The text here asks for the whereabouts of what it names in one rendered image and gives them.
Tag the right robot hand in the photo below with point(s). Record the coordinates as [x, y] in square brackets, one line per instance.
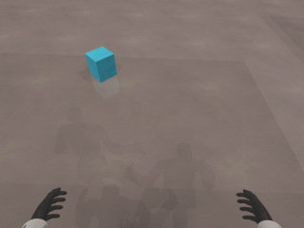
[259, 211]

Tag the carton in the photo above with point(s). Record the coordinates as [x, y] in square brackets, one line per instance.
[101, 63]

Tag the left robot forearm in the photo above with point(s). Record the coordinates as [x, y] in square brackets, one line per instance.
[36, 223]

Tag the left robot hand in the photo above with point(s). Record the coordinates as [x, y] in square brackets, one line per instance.
[44, 207]

